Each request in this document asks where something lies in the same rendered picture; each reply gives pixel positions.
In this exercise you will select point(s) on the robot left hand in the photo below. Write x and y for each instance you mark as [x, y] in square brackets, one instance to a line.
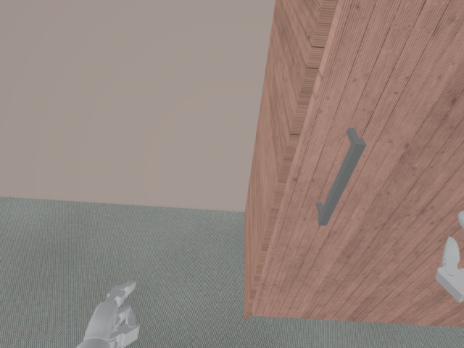
[106, 319]

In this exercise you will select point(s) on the wardrobe door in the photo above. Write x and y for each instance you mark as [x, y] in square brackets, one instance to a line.
[394, 71]

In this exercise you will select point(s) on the handle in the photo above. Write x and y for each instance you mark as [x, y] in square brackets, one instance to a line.
[348, 165]

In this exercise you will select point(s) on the robot right hand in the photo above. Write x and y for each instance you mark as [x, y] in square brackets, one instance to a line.
[449, 276]

